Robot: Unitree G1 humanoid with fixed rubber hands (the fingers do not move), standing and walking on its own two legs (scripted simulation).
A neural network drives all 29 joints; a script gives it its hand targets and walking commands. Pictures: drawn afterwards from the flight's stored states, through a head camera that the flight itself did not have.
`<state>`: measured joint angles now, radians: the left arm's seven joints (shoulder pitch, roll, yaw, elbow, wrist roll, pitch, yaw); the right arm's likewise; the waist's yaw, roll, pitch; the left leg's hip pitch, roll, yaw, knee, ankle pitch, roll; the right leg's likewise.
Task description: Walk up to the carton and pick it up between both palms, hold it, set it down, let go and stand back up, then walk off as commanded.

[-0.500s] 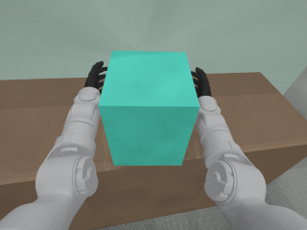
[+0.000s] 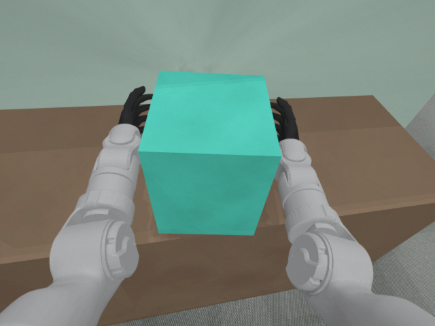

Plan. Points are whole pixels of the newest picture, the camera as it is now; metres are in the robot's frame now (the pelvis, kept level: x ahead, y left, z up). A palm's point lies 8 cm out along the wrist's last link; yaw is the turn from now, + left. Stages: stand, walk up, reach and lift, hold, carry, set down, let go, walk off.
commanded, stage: set down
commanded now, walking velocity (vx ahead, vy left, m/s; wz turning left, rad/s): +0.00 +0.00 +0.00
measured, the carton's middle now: (209, 157) +0.41 +0.01 +0.08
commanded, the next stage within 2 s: none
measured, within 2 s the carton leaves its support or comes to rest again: rests again in 0.44 s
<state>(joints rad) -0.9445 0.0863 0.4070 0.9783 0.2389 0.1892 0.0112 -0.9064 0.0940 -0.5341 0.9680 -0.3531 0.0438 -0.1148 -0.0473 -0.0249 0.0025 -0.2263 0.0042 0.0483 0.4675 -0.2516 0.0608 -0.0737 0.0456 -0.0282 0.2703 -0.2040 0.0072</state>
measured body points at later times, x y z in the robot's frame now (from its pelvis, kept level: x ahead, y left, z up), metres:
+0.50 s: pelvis +0.00 +0.00 +0.00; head +0.02 +0.03 +0.45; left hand +0.45 +0.16 +0.11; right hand +0.42 -0.14 +0.11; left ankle +0.00 +0.07 -0.74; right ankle -0.04 -0.12 -0.74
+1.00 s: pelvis +0.00 +0.00 +0.00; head +0.03 +0.03 +0.45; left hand +0.45 +0.15 +0.10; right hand +0.42 -0.14 +0.11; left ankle +0.00 +0.07 -0.74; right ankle -0.04 -0.12 -0.74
